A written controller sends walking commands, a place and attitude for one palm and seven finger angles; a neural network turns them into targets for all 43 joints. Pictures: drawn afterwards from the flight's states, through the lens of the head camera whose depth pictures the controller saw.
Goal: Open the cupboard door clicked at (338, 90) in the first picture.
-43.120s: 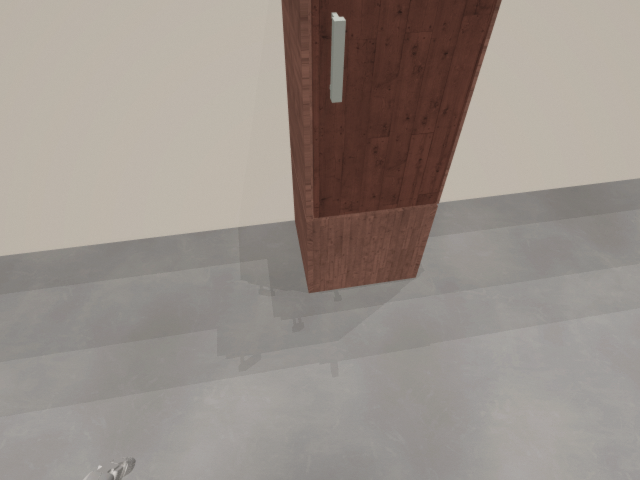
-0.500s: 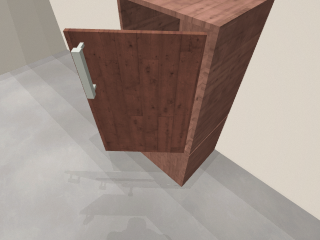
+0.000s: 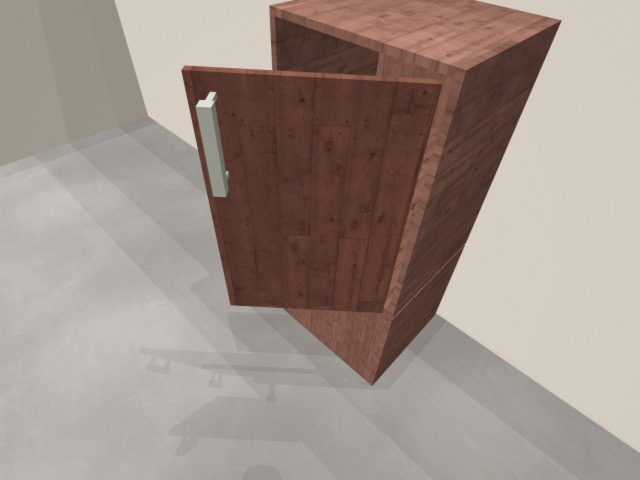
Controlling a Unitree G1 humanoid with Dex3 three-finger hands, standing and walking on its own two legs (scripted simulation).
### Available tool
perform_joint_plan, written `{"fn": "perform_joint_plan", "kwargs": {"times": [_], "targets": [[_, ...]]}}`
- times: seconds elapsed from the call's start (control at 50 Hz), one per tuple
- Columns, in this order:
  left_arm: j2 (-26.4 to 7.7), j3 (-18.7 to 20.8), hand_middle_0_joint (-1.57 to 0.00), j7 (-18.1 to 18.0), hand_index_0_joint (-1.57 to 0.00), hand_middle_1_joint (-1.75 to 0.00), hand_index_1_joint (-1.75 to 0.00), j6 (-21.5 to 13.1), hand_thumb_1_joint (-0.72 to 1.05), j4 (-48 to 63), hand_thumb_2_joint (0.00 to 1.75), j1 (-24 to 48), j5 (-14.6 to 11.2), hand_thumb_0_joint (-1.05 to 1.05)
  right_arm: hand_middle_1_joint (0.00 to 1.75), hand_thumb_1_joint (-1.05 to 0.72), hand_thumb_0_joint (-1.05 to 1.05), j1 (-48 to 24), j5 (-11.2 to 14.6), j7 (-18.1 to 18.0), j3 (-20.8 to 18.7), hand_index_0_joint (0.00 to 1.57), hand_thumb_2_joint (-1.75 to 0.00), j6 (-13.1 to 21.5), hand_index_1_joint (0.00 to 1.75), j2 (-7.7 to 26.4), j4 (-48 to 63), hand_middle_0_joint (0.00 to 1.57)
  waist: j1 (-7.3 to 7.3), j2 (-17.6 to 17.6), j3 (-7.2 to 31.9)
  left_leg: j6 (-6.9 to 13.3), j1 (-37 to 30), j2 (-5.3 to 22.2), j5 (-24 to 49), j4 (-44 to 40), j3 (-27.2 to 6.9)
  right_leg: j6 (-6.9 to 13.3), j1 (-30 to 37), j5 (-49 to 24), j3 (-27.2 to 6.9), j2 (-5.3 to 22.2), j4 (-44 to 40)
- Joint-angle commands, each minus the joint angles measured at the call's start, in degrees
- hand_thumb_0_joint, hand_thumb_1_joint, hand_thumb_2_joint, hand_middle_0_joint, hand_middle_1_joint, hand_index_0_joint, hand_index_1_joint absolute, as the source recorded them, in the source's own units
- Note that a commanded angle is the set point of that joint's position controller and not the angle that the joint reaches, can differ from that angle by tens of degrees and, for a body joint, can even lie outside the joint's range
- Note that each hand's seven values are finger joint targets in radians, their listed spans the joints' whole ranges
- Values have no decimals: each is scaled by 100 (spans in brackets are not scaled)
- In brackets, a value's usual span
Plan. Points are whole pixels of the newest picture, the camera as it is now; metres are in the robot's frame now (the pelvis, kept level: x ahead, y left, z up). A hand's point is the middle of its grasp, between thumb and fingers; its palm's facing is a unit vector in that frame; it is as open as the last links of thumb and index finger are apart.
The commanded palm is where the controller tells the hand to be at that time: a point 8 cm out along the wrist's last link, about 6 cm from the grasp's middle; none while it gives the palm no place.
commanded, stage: look again from close up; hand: left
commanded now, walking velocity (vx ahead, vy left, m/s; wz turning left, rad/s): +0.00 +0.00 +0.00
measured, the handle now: (216, 146) +0.57 +0.21 +0.14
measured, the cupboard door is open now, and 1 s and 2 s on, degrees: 42 42 42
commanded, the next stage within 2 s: raise the hand with hooked fingers in 1.62 s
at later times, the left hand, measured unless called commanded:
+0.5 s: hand out of the picture -0.05 +0.19 -0.18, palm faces +0.01 -0.99 -0.16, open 7.4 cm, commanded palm none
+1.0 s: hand out of the picture -0.03 +0.18 -0.18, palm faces +0.01 -0.99 -0.16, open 7.4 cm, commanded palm none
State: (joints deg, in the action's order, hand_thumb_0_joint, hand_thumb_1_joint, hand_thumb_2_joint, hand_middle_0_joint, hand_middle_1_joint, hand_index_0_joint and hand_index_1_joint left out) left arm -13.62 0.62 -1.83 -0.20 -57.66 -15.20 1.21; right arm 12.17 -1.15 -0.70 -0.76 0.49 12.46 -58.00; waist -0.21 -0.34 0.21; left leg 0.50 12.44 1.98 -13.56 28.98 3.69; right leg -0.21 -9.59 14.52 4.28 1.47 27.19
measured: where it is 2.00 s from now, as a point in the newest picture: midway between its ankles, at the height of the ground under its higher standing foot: outside the picture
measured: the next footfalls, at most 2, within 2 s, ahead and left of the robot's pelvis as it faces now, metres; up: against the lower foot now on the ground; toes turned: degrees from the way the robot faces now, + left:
none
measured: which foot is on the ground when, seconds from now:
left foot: down 0.00-1.00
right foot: down 0.00-1.00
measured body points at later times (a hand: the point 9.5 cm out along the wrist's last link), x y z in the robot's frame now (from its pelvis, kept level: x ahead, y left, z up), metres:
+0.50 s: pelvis -0.02 +0.03 +0.00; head -0.01 +0.04 +0.45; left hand -0.05 +0.25 -0.16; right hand -0.02 -0.19 -0.15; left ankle +0.03 +0.11 -0.74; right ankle +0.00 -0.12 -0.74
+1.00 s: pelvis -0.01 +0.02 +0.00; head -0.01 +0.03 +0.45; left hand -0.03 +0.23 -0.16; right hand -0.02 -0.20 -0.15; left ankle +0.03 +0.11 -0.74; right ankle +0.00 -0.12 -0.74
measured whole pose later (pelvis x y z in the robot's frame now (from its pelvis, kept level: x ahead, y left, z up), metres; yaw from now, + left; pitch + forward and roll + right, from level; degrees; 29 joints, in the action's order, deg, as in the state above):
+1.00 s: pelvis -0.01 +0.02 +0.00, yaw -1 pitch -2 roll +0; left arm -7.2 -0.2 -2.6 -0.3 -62.1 -19.5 1.5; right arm 15.8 -0.4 -0.6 -1.2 -0.4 7.9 -64.0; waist 0.2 -0.7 -1.5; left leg 2.3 13.4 0.1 -10.3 25.0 5.7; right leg -2.1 -11.8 11.2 2.3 3.2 24.6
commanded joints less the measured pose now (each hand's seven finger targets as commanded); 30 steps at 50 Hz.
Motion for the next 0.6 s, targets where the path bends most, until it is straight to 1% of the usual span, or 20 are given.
{"fn": "perform_joint_plan", "kwargs": {"times": [0.0, 0.06, 0.1, 0.14, 0.16, 0.24, 0.26, 0.28, 0.3, 0.34, 0.38, 0.4, 0.42, 0.44, 0.46, 0.48, 0.5, 0.58], "targets": [[-599, 104, -20, 16, -20, -30, -30, -59, 90, 227, 90, -189, -6, 0, 30, -90, 0, 99, -14, -30, -116, 20, -90, 101, 30, 760, 243, 20, -26, 232, -419, 143, 452, 444, -338, -1033, -716, 154, -216, 10, -558, 436, -630], [-544, 86, -20, 17, -20, -30, -30, -44, 90, 231, 90, -208, 4, 0, 30, -90, 0, 115, -7, -13, -123, 20, -90, 97, 30, 739, 226, 20, -42, 148, -341, 156, 414, 485, -440, -1168, -771, 107, -149, -70, -476, 440, -625], [-500, 66, -20, 14, -20, -30, -30, -33, 90, 194, 90, -228, 2, 0, 30, -90, 0, 137, -3, -4, -118, 20, -90, 82, 30, 724, 183, 20, -23, 97, -333, 133, 449, 485, -573, -1226, -788, 80, -172, -50, -475, 446, -609], [-443, 59, -20, 10, -20, -30, -30, -24, 90, 158, 90, -282, 4, 0, 30, -90, 0, 181, 1, 1, -120, 20, -90, 77, 30, 699, 144, 20, -28, 145, -307, 136, 453, 511, -682, -1338, -835, 59, -150, -93, -431, 442, -577], [-397, 47, -20, 4, -20, -30, -30, -9, 90, 148, 90, -334, 13, 0, 30, -90, 0, 188, 11, 3, -118, 20, -90, 71, 30, 653, 117, 20, -48, 222, -371, 143, 489, 517, -761, -1400, -860, 38, -142, -99, -408, 424, -577], [-266, 23, -20, -11, -20, -30, -30, 0, 90, 20, 90, -510, 17, 0, 30, -90, 0, 271, 28, 3, -123, 20, -90, 40, 30, 575, 10, 20, -38, 242, -419, 124, 538, 522, -938, -1503, -862, 2, -162, -139, -388, 425, -565], [-260, 20, -20, -14, -20, -30, -30, -1, 90, 4, 90, -567, 21, 0, 30, -90, 0, 310, 37, 2, -122, 20, -90, 39, 30, 533, -19, 20, -51, 196, -437, 138, 526, 515, -891, -1505, -864, 5, -147, -160, -378, 433, -590], [-212, 20, -20, -22, -20, -30, -30, -1, 90, -26, 90, -606, 23, 0, 30, -90, 0, 340, 38, 0, -124, 20, -90, 35, 30, 513, -47, 20, -34, 213, -429, 129, 517, 512, -897, -1507, -845, 1, -158, -161, -388, 436, -591], [-184, 20, -20, -28, -20, -30, -30, -12, 90, -62, 90, -640, 21, 0, 30, -90, 0, 380, 44, -1, -126, 20, -90, 37, 30, 472, -85, 20, -35, 134, -386, 134, 476, 497, -808, -1479, -847, 1, -148, -211, -399, 448, -590], [-126, 15, -20, -39, -20, -30, -30, -23, 90, -119, 90, -704, 15, 0, 30, -90, 0, 453, 50, -7, -129, 20, -90, 34, 30, 427, -144, 20, -6, 152, -355, 120, 387, 483, -712, -1434, -799, -1, -185, -228, -403, 458, -605], [-78, 12, -20, -51, -20, -30, -30, -25, 90, -163, 90, -770, 18, 0, 30, -90, 0, 478, 63, -11, -139, 20, -90, 34, 30, 372, -192, 20, -22, 173, -411, 132, 398, 480, -725, -1458, -815, -4, -207, -229, -408, 460, -610], [-41, 14, -20, -57, -20, -30, -30, -29, 90, -192, 90, -814, 20, 0, 30, -90, 0, 500, 63, -15, -145, 20, -90, 29, 30, 346, -215, 20, -9, 124, -413, 126, 367, 482, -717, -1443, -787, -6, -237, -219, -403, 463, -621], [-18, 5, -20, -58, -20, -30, -30, -30, 90, -232, 90, -834, 17, 0, 30, -90, 0, 520, 65, -19, -142, 20, -90, 25, 30, 337, -237, 20, -2, 220, -419, 122, 366, 470, -748, -1445, -791, -5, -251, -203, -421, 455, -619], [8, 12, -20, -62, -20, -30, -30, -29, 90, -254, 90, -866, 20, 0, 30, -90, 0, 540, 65, -21, -151, 20, -90, 19, 30, 310, -262, 20, 0, 223, -456, 118, 391, 474, -840, -1468, -795, -11, -276, -156, -409, 447, -615], [17, 15, -20, -66, -20, -30, -30, -27, 90, -259, 90, -909, 29, 0, 30, -90, 0, 556, 74, -24, -156, 20, -90, 10, 30, 293, -266, 20, -12, 116, -502, 127, 410, 481, -866, -1467, -799, -14, -285, -141, -407, 431, -639], [56, 8, -20, -69, -20, -30, -30, -32, 90, -285, 90, -936, 28, 0, 30, -90, 0, 558, 74, -26, -162, 20, -90, 14, 30, 278, -282, 20, -6, 158, -494, 123, 397, 465, -811, -1434, -779, -12, -310, -164, -423, 447, -638], [78, 15, -20, -75, -20, -30, -30, -43, 90, -307, 90, -954, 27, 0, 30, -90, 0, 594, 75, -28, -162, 20, -90, 15, 30, 237, -306, 20, 2, 97, -437, 122, 358, 457, -740, -1403, -759, -4, -294, -183, -437, 455, -635], [131, 16, -20, -81, -20, -30, -30, -46, 90, -355, 90, -1001, 26, 0, 30, -90, 0, 619, 79, -32, -166, 20, -90, 6, 30, 178, -350, 20, 7, 107, -500, 116, 373, 437, -777, -1367, -747, 0, -383, -67, -464, 459, -674]]}}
